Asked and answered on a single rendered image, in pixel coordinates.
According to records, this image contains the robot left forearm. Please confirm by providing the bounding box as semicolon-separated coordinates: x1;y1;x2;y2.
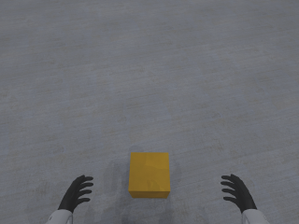
45;209;73;224

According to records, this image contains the left robot hand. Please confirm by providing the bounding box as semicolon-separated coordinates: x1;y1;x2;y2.
58;175;93;214

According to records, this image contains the right robot hand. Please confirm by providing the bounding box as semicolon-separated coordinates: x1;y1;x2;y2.
221;174;257;214

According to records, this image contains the robot right forearm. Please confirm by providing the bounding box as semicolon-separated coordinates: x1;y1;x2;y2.
241;209;270;224

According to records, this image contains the carton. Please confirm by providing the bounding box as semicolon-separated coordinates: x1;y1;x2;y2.
128;152;171;199

